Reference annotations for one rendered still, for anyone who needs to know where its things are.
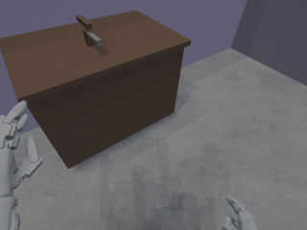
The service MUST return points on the counter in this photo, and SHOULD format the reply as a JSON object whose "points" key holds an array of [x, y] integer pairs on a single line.
{"points": [[87, 98]]}

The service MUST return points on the robot right hand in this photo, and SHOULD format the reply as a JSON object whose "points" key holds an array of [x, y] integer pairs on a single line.
{"points": [[244, 221]]}

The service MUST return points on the tap lever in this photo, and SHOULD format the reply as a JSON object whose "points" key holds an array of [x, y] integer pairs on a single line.
{"points": [[97, 40]]}

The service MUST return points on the robot left hand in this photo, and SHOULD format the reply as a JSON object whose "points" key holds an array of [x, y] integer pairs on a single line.
{"points": [[10, 128]]}

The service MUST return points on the robot left forearm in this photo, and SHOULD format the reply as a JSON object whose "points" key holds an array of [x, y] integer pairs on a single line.
{"points": [[9, 219]]}

